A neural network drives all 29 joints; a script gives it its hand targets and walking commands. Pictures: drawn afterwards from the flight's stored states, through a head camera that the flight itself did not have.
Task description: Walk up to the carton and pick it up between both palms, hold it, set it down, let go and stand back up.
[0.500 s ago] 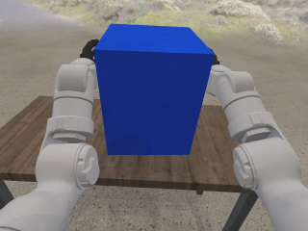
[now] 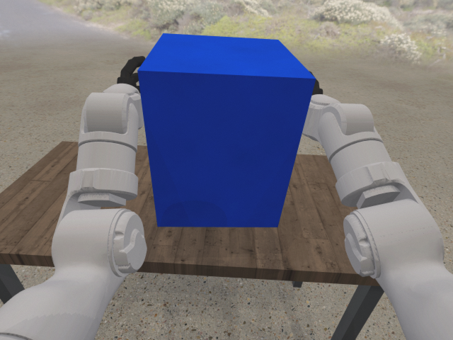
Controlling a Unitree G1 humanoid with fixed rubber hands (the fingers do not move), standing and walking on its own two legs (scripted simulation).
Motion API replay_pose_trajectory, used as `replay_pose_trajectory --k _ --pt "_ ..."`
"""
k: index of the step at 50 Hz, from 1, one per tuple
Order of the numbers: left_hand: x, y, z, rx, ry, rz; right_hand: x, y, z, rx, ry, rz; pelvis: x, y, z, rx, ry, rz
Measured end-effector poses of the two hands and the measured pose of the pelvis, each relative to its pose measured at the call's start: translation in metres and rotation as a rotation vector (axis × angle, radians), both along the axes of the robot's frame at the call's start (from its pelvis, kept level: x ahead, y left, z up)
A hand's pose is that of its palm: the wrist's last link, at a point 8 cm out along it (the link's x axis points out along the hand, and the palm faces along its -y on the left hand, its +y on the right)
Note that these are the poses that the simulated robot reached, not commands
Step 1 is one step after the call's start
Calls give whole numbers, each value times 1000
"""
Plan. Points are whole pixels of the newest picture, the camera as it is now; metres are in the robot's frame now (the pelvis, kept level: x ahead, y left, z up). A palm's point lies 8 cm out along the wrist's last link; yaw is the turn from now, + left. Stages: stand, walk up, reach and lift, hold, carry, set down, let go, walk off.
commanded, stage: hold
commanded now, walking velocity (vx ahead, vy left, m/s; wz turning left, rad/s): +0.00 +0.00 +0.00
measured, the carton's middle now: (220, 129) +0.38 +0.01 +0.28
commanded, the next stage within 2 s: none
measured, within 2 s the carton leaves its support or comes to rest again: neither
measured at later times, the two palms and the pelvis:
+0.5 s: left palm (128, 101) +0.38 +0.15 +0.33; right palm (309, 110) +0.37 -0.14 +0.32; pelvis +0.00 +0.00 +0.00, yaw +0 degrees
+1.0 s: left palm (127, 99) +0.38 +0.16 +0.33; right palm (308, 109) +0.37 -0.14 +0.32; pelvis +0.00 +0.00 +0.00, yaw +0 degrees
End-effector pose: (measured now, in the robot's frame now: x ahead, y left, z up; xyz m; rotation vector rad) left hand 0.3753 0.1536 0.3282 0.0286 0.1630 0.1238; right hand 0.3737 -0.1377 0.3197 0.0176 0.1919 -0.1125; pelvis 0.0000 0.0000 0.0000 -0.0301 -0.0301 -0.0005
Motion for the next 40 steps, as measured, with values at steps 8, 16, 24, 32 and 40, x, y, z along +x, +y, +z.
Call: replay_pose_trajectory --k 8,16,24,32,40 --pt "1 3 0 4 -1 3 2 3 -1 2 0 4 2 1 0 -1 -1 7" --pt "2 2 -3 6 -1 -2 2 2 -3 2 1 0 3 2 0 -2 -4 3" --pt "1 1 -3 2 -2 -2 1 1 -2 3 2 -2 3 2 0 -2 -5 -2" --pt "0 1 0 -2 -2 1 0 1 0 6 2 -1 2 2 0 -1 -5 -1" --pt "0 1 1 0 -3 2 0 1 1 4 2 1 1 1 0 -1 -3 2"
